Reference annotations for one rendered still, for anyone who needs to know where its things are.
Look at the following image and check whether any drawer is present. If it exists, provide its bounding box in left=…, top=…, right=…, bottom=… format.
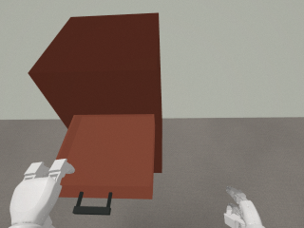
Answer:
left=56, top=114, right=155, bottom=200

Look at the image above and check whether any right robot hand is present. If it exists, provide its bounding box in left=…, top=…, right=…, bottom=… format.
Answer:
left=223, top=186, right=262, bottom=228

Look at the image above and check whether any handle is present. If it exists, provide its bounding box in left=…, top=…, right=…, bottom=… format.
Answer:
left=72, top=192, right=113, bottom=216

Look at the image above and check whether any left robot hand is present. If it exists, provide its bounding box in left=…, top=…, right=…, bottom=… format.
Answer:
left=9, top=159, right=75, bottom=228

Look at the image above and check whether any cabinet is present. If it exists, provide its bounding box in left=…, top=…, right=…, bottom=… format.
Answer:
left=28, top=12, right=162, bottom=173

